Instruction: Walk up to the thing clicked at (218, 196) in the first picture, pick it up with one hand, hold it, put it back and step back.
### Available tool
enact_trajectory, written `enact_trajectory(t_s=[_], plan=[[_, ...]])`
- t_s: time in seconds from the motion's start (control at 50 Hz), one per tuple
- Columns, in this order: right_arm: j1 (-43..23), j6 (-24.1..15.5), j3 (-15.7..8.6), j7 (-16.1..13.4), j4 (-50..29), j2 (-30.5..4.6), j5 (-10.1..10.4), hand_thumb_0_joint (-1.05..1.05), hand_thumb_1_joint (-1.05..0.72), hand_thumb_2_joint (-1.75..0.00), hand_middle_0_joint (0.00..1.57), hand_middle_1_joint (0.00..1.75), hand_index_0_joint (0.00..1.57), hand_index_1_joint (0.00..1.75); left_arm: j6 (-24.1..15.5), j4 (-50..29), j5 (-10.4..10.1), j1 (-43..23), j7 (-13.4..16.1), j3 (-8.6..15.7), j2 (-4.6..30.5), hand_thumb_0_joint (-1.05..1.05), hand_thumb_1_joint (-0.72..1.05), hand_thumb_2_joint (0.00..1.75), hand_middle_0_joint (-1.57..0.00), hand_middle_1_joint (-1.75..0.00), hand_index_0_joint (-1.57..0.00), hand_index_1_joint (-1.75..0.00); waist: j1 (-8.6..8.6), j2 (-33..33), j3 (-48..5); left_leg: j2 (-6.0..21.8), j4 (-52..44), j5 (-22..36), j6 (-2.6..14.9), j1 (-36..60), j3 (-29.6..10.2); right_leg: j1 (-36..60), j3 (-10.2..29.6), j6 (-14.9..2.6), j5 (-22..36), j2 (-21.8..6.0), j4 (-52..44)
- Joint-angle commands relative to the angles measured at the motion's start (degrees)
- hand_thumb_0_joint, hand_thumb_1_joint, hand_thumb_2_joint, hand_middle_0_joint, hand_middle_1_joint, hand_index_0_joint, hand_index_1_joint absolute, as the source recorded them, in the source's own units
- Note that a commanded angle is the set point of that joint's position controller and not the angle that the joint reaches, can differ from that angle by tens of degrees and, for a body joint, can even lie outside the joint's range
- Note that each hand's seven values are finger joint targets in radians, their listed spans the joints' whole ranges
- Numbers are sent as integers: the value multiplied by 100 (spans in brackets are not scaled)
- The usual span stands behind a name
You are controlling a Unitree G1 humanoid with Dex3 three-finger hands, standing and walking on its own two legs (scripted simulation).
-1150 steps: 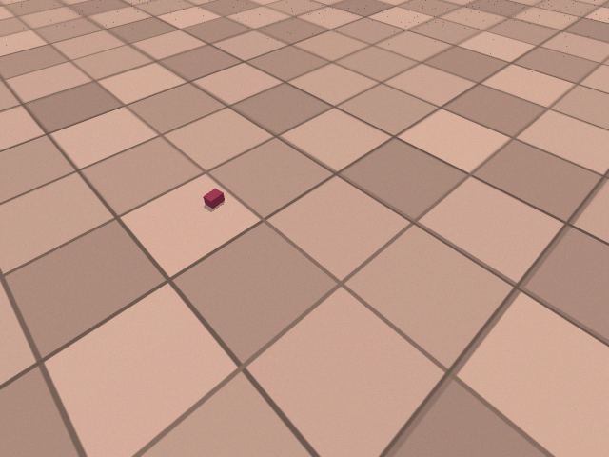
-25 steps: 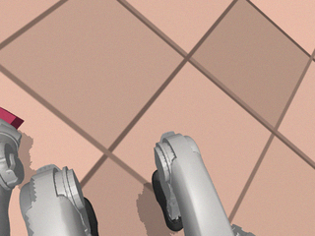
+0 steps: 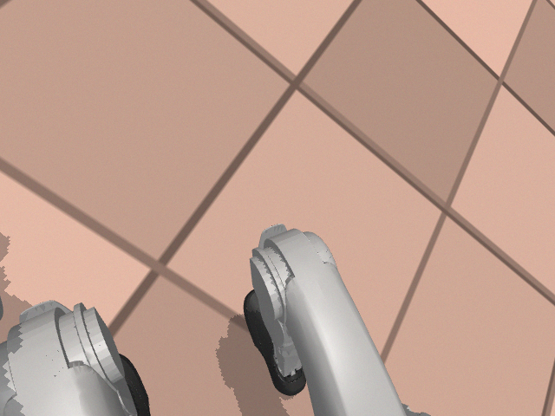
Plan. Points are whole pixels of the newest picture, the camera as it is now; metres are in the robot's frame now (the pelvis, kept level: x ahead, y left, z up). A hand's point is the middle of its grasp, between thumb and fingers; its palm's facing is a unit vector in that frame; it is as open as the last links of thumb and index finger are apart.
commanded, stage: rest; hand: left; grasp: from above
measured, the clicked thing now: out of the picture +0.43 +0.32 -0.25
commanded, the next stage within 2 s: open in 0.80 s
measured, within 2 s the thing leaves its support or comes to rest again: rests again in 0.54 s
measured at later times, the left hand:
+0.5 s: hand out of the picture +0.43 +0.32 -0.24, palm faces -0.27 -0.34 -0.90, open 8.4 cm
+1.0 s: hand out of the picture +0.43 +0.32 -0.25, palm faces -0.28 -0.33 -0.90, open 8.5 cm
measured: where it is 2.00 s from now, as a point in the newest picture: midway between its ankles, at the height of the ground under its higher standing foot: (214, 394)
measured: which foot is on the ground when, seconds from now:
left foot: down 0.00-1.00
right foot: down 0.00-1.00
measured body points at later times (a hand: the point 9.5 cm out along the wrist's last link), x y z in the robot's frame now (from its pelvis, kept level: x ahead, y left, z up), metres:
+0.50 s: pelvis +0.00 +0.01 +0.00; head +0.28 +0.09 +0.34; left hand +0.44 +0.33 -0.19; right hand -0.01 -0.24 -0.06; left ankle +0.07 +0.14 -0.28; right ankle +0.11 -0.12 -0.28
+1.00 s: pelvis -0.01 +0.01 +0.00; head +0.28 +0.11 +0.33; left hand +0.44 +0.33 -0.20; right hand -0.01 -0.23 -0.05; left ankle +0.07 +0.14 -0.28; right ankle +0.11 -0.12 -0.28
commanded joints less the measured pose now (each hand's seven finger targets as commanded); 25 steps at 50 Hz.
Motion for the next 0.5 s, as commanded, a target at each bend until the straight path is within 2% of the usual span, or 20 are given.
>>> enact_trajectory(t_s=[0.0, 0.02, 0.04, 0.08, 0.12, 0.16, 0.18, 0.2, 0.24, 0.26, 0.28, 0.32, 0.4, 0.44, 0.46, 0.48], plan=[[1413, -100, -266, 40, 162, -1663, -15, 0, -91, -90, 20, 30, 20, 30, -96, -489, 46, -1568, 321, -122, 1329, 0, 67, 39, -112, -35, -113, -34, -293, 2125, -3693, 42, -1223, 1109, 323, 2783, 807, 2174, -764, -402, 1295, 135, -1423], [1382, -109, -276, 49, 211, -1747, 15, 0, -92, -90, 20, 30, 20, 30, -96, -518, 26, -1460, 368, -10, 1466, 0, 67, 37, -113, -33, -114, -32, -198, 2287, -3787, 57, -1299, 1123, 289, 2910, 776, 2176, -801, -426, 1276, 137, -1386], [1330, -149, -220, 71, 174, -1705, -17, 0, -92, -90, 20, 30, 20, 30, -94, -452, 56, -1595, 376, -113, 1464, 0, 68, 37, -114, -34, -114, -33, -311, 2288, -3569, 49, -1236, 1028, 299, 2832, 778, 2061, -831, -413, 1205, 112, -1331], [1292, -158, -231, 81, 170, -1820, 33, 0, -91, -90, 20, 30, 20, 30, -84, -452, 33, -1416, 445, 41, 1610, 0, 66, 38, -113, -34, -113, -33, -222, 2375, -3604, 81, -1299, 1047, 275, 2920, 724, 2126, -856, -421, 1230, 131, -1347], [1295, -177, -179, 120, 124, -1812, -24, 0, -92, -90, 20, 30, 20, 30, -67, -404, 62, -1535, 481, -55, 1567, 0, 70, 40, -114, -37, -115, -36, -358, 2340, -3553, 80, -1266, 1120, 284, 2880, 730, 2202, -868, -413, 1335, 144, -1353], [1246, -184, -186, 138, 95, -1879, 17, 0, -91, -90, 20, 30, 20, 30, -46, -364, -2, -1346, 532, 52, 1650, 0, 70, 38, -115, -34, -116, -34, -281, 2301, -3499, 86, -1264, 1099, 295, 2796, 700, 2241, -866, -407, 1315, 145, -1374], [1278, -173, -155, 146, 102, -1860, 14, 0, -92, -90, 20, 30, 20, 30, -46, -351, 3, -1365, 558, 89, 1672, 0, 69, 41, -114, -35, -114, -34, -325, 2301, -3519, 87, -1290, 1159, 287, 2834, 684, 2288, -886, -405, 1372, 136, -1377], [1260, -172, -152, 151, 109, -1873, 11, 0, -92, -91, 20, 30, 20, 30, -40, -349, 1, -1390, 563, 63, 1677, 0, 68, 40, -113, -35, -114, -35, -321, 2339, -3546, 105, -1304, 1190, 267, 2882, 666, 2293, -901, -411, 1406, 144, -1358], [1193, -209, -49, 172, 30, -1833, -36, 0, -92, -90, 20, 30, 20, 30, -43, -372, -35, -1587, 534, -124, 1622, 0, 69, 41, -114, -36, -114, -36, -467, 2284, -3413, 110, -1172, 1203, 280, 2795, 671, 2279, -897, -389, 1484, 145, -1298], [1195, -217, -54, 172, 64, -1897, -14, 0, -91, -90, 20, 30, 20, 30, -53, -302, -41, -1433, 563, -12, 1714, 0, 68, 43, -113, -38, -113, -37, -413, 2313, -3432, 112, -1232, 1227, 280, 2806, 651, 2369, -901, -393, 1493, 161, -1344], [1178, -251, -20, 186, 25, -1876, -28, 0, -91, -90, 20, 30, 20, 30, -51, -336, -55, -1593, 549, -113, 1684, 0, 69, 42, -113, -38, -114, -37, -504, 2296, -3309, 103, -1167, 1176, 284, 2780, 647, 2263, -917, -388, 1455, 129, -1285], [1202, -267, -31, 183, 35, -1959, 3, 0, -92, -91, 20, 30, 20, 30, -57, -259, -55, -1397, 580, -1, 1812, 0, 72, 41, -116, -36, -116, -35, -441, 2256, -3318, 114, -1233, 1112, 294, 2771, 609, 2369, -935, -384, 1383, 161, -1383], [1200, -307, 54, 218, -21, -1958, -29, 0, -92, -91, 20, 30, 20, 30, -50, -258, -87, -1488, 554, -173, 1694, 0, 73, 41, -116, -37, -117, -36, -563, 2378, -3327, 126, -1260, 1166, 246, 2953, 570, 2368, -990, -396, 1457, 164, -1316], [1134, -339, 87, 213, -31, -1995, -36, 0, -91, -91, 20, 30, 20, 30, -54, -266, -127, -1501, 557, -259, 1725, 0, 74, 42, -116, -38, -117, -37, -619, 2378, -3126, 124, -1258, 1009, 261, 2835, 570, 2349, -987, -384, 1354, 161, -1356], [1060, -358, 87, 203, -57, -2006, 7, 0, -91, -91, 20, 30, 20, 30, -46, -269, -161, -1463, 569, -211, 1764, 0, 73, 41, -115, -39, -116, -37, -543, 2268, -3072, 146, -1229, 936, 264, 2798, 524, 2294, -1000, -372, 1300, 153, -1353], [1115, -359, 83, 209, -63, -2038, 14, 0, -91, -91, 20, 30, 20, 30, -39, -268, -133, -1399, 591, -179, 1794, 0, 72, 41, -115, -38, -116, -37, -564, 2313, -3159, 140, -1227, 1028, 265, 2850, 514, 2382, -1007, -375, 1372, 156, -1372]])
